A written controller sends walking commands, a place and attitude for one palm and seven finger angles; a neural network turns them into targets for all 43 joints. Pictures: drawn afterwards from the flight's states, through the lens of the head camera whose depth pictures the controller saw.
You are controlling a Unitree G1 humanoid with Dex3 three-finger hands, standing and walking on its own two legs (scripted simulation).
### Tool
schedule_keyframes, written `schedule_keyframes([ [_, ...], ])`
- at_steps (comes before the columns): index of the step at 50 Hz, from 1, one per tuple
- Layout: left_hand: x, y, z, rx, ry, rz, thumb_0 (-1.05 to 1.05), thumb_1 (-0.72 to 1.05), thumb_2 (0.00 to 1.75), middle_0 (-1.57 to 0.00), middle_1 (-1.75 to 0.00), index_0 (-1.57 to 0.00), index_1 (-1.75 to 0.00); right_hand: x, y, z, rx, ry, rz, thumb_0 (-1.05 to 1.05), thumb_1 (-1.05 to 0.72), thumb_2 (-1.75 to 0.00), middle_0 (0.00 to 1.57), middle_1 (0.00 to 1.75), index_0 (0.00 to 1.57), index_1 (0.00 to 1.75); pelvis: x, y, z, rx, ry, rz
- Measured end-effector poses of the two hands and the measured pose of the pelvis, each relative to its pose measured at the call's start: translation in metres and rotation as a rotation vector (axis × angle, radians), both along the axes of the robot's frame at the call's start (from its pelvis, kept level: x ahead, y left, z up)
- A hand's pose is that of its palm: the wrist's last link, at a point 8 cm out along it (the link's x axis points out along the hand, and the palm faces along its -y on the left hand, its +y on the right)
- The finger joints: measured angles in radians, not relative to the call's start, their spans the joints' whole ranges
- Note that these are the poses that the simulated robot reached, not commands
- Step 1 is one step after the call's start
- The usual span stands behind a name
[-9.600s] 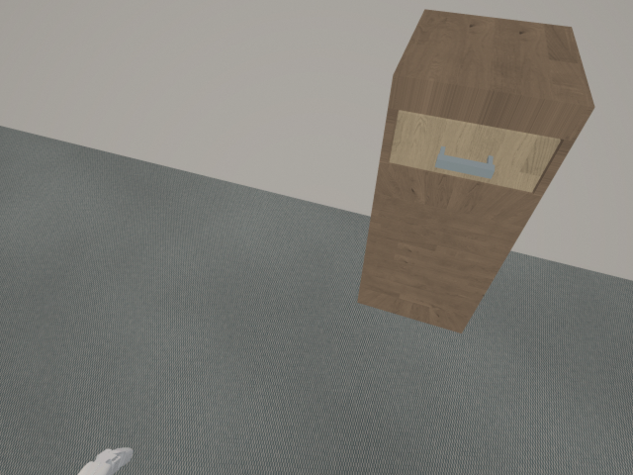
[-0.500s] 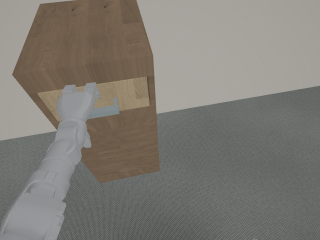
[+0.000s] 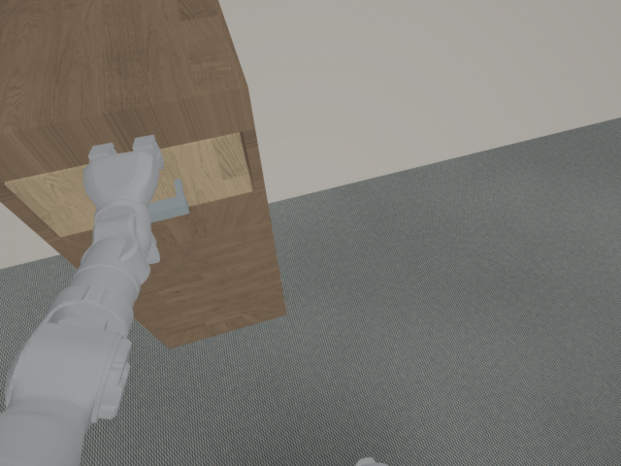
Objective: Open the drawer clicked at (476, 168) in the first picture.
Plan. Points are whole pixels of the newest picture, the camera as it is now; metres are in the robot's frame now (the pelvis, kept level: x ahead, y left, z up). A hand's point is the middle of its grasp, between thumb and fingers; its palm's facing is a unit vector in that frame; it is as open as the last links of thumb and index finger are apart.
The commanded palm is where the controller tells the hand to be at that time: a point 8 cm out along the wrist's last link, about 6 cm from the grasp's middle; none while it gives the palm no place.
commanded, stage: move the hooked fingers above the handle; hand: left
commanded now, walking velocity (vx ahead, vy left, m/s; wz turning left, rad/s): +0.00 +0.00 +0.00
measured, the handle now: (146, 203) +0.51 +0.24 -0.02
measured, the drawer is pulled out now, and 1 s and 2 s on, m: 0.00 0.00 0.00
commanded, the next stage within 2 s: lower the fingers behind the handle in 0.54 s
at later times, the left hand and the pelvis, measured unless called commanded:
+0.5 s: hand (125, 207) +0.46 +0.24 +0.04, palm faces +0.00 +0.00 -1.00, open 13.9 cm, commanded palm +0.44 +0.24 +0.10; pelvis +0.01 +0.00 +0.00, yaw +1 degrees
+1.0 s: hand (142, 218) +0.47 +0.23 +0.01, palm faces -0.02 -0.03 -1.00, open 13.8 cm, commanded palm +0.45 +0.24 +0.07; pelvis +0.01 +0.01 -0.01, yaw +0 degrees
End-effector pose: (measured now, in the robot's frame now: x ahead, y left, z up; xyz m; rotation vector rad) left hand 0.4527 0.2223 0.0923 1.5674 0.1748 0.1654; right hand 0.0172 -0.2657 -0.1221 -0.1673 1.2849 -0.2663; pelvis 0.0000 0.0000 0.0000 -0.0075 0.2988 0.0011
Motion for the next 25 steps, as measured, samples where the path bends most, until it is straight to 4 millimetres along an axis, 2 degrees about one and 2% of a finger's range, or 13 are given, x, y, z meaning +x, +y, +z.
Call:
schedule_keyframes([
  [4,0.001,0.001,0.001,0.000,0.003,-0.001,0.00,-0.49,0.30,-0.34,-1.23,-0.32,-1.21,-0.005,-0.004,0.000,-0.003,0.018,-0.008,0.00,-0.91,-0.90,0.20,0.29,0.20,0.30,0.002,-0.002,0.000,0.000,0.003,-0.004],
  [9,-0.001,0.009,0.000,-0.004,0.025,0.022,0.00,-0.49,0.30,-0.33,-1.22,-0.32,-1.21,-0.001,-0.006,0.002,-0.007,0.006,-0.016,0.00,-0.91,-0.90,0.20,0.29,0.20,0.30,0.004,-0.004,0.001,0.000,0.000,-0.004],
  [25,-0.010,0.017,0.002,-0.002,-0.006,-0.018,0.00,-0.49,0.30,-0.32,-1.20,-0.32,-1.20,0.036,0.003,0.003,-0.002,-0.070,0.039,0.00,-0.91,-0.90,0.20,0.29,0.20,0.30,0.007,0.002,0.001,-0.008,-0.008,0.017],
])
